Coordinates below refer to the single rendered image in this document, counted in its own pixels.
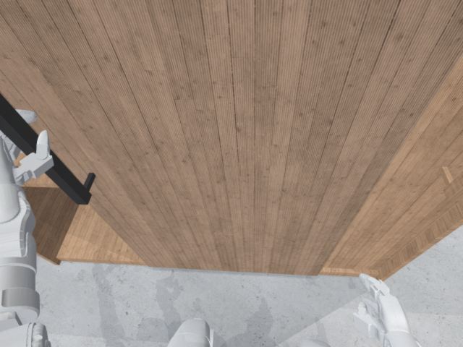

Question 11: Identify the robot right forearm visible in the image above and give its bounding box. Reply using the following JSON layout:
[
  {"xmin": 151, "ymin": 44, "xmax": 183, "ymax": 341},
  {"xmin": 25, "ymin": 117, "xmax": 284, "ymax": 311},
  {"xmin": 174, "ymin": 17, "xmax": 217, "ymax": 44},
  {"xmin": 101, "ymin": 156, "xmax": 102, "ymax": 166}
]
[{"xmin": 383, "ymin": 330, "xmax": 422, "ymax": 347}]

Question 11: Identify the robot left forearm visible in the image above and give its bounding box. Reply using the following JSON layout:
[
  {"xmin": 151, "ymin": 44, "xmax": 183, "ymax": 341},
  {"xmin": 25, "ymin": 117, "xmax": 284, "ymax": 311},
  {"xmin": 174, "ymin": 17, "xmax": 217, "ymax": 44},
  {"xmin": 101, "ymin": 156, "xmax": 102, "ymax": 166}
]
[{"xmin": 0, "ymin": 184, "xmax": 40, "ymax": 332}]

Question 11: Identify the wardrobe door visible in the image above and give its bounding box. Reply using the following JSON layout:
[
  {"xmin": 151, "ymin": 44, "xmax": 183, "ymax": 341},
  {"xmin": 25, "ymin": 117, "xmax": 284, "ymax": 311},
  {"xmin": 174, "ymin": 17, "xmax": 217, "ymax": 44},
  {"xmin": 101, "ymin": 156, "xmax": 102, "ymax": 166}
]
[
  {"xmin": 324, "ymin": 54, "xmax": 463, "ymax": 270},
  {"xmin": 0, "ymin": 0, "xmax": 463, "ymax": 276}
]

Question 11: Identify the robot left upper arm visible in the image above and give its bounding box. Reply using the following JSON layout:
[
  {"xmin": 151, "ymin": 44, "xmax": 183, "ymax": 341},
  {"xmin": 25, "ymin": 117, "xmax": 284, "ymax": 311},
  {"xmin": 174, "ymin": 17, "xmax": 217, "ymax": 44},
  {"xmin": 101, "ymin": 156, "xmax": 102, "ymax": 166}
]
[{"xmin": 0, "ymin": 322, "xmax": 51, "ymax": 347}]

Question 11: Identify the handle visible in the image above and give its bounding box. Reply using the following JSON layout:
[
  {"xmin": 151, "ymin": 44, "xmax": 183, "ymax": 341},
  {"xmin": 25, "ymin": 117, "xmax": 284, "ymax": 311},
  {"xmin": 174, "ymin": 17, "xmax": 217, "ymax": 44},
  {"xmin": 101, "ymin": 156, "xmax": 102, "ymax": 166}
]
[
  {"xmin": 443, "ymin": 172, "xmax": 463, "ymax": 201},
  {"xmin": 0, "ymin": 93, "xmax": 95, "ymax": 205}
]

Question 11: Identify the robot left hand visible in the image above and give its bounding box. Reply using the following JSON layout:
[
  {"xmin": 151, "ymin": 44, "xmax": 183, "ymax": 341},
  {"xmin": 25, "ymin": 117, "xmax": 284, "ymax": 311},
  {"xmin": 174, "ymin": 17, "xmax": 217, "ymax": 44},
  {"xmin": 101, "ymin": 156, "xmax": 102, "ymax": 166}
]
[{"xmin": 0, "ymin": 109, "xmax": 54, "ymax": 186}]

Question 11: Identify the robot right hand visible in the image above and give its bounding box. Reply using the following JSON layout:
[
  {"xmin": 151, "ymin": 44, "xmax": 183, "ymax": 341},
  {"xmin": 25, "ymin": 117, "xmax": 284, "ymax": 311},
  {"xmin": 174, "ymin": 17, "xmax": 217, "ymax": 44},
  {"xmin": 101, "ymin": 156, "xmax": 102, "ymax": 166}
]
[{"xmin": 353, "ymin": 273, "xmax": 412, "ymax": 344}]

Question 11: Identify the left robot thigh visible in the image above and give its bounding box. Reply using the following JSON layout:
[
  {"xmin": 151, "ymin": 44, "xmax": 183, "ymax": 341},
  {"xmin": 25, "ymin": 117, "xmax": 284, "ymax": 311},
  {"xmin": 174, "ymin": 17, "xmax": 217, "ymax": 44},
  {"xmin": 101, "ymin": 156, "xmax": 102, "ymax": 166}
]
[{"xmin": 167, "ymin": 319, "xmax": 214, "ymax": 347}]

